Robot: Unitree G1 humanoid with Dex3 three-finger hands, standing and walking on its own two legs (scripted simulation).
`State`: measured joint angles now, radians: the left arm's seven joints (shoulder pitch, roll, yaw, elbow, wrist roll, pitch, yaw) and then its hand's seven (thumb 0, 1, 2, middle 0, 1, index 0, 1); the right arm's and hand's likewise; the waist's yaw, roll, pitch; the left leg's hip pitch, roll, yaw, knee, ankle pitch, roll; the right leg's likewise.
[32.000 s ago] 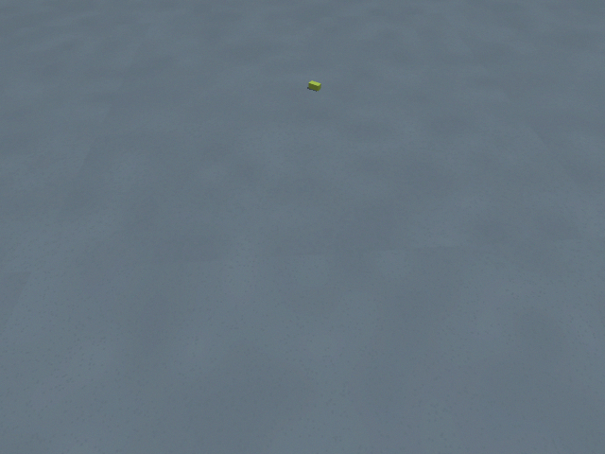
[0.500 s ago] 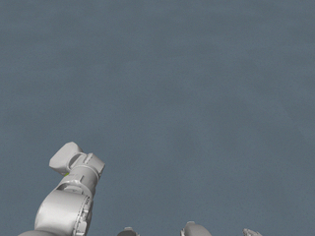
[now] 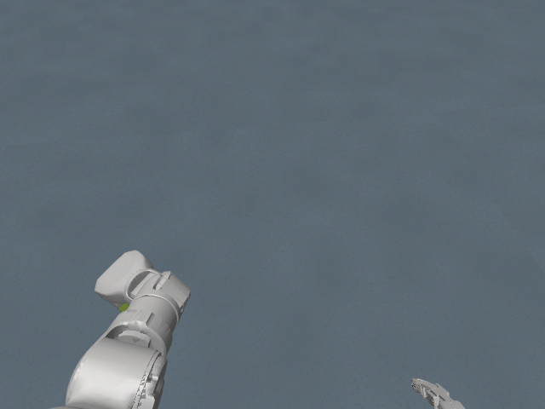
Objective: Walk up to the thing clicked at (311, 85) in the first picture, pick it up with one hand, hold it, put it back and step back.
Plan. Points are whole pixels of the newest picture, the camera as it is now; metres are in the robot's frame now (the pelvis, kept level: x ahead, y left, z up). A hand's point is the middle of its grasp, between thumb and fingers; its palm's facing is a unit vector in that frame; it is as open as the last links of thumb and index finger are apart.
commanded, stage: hold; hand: left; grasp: from above
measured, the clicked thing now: (144, 300) +0.32 +0.25 -0.10
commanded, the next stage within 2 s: crouch in 1.48 s
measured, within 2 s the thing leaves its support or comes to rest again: neither
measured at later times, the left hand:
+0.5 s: hand (147, 290) +0.32 +0.22 -0.04, palm faces -0.22 -0.38 -0.90, open 7.2 cm
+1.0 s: hand (150, 296) +0.30 +0.21 -0.03, palm faces -0.21 -0.38 -0.90, open 7.3 cm
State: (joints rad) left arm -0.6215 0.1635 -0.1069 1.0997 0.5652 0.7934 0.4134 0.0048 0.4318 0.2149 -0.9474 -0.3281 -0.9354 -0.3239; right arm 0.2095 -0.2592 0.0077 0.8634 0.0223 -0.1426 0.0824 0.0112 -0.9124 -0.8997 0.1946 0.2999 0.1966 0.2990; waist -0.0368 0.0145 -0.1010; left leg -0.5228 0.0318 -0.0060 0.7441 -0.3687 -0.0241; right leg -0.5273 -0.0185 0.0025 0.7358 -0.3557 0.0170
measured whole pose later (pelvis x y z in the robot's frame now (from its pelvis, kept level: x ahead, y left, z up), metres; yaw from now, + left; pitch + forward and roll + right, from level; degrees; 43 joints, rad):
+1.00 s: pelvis +0.00 -0.01 +0.01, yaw +0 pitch +4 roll +0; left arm -0.56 0.11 -0.17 0.96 0.54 0.90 0.39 0.01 0.32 0.50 -0.87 -0.46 -0.84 -0.49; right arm 0.14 -0.26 0.03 0.84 0.03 -0.13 0.10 0.01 -0.91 -0.90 0.19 0.30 0.20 0.30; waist 0.00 0.04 -0.07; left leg -0.36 0.04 -0.01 0.60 -0.31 -0.03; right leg -0.38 -0.01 0.00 0.62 -0.31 0.01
